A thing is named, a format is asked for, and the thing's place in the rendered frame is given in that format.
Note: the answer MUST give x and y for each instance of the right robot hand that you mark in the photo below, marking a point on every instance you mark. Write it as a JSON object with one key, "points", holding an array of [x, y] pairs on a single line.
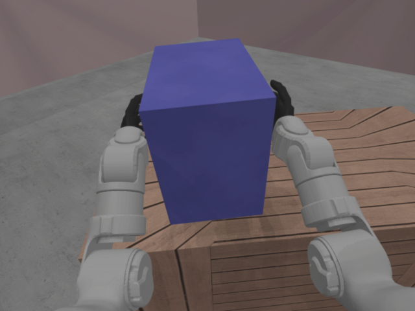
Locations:
{"points": [[283, 101]]}

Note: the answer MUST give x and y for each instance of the right robot forearm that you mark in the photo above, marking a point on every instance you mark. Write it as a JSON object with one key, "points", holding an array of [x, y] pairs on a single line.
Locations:
{"points": [[310, 160]]}

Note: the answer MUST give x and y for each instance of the pedestal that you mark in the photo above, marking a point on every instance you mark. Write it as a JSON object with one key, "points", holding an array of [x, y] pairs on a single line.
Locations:
{"points": [[260, 262]]}

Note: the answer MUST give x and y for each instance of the left robot forearm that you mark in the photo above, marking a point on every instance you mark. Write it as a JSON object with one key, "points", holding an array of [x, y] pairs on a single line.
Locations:
{"points": [[120, 192]]}

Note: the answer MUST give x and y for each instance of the robot right upper arm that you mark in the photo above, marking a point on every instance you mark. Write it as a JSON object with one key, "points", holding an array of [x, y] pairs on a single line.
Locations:
{"points": [[352, 267]]}

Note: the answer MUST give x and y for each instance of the robot left upper arm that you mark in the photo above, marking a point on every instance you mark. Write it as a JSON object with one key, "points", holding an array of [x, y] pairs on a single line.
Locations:
{"points": [[114, 280]]}

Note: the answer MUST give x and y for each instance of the carton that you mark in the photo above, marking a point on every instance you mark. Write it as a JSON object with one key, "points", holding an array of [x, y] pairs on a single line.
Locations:
{"points": [[208, 114]]}

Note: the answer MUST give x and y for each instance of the left robot hand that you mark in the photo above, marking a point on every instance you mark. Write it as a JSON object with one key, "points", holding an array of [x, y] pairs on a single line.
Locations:
{"points": [[131, 117]]}

